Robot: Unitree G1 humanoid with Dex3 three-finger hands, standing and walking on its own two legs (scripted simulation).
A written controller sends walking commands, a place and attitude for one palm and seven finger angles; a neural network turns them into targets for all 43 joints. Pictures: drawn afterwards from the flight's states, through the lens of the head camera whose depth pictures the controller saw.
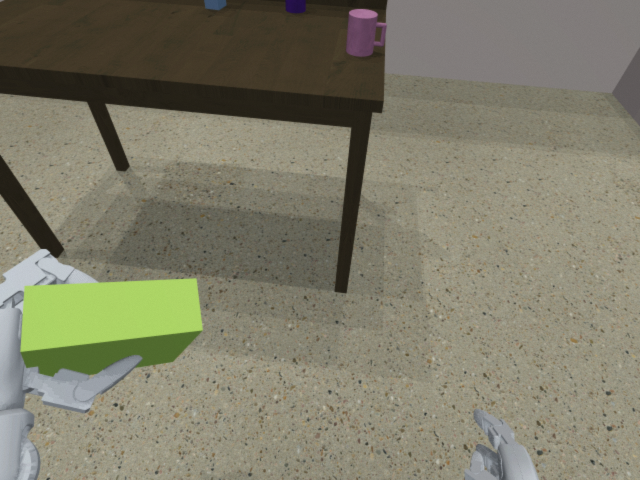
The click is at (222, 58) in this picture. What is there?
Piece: table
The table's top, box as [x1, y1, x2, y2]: [0, 0, 385, 112]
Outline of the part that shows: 0,2 0,76 3,77 381,112 383,102 384,41 384,45 382,47 374,46 373,53 369,56 358,57 348,54 345,51 348,12 351,9 366,8 374,10 378,14 377,21 379,22 385,22 385,10 306,4 306,10 304,12 290,13 285,10 285,2 265,0 226,0 227,4 219,10 205,9 203,0 4,0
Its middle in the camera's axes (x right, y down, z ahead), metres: -0.45 -0.63 +1.19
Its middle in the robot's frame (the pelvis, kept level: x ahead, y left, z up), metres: +1.30 +0.52 +0.03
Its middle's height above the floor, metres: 0.80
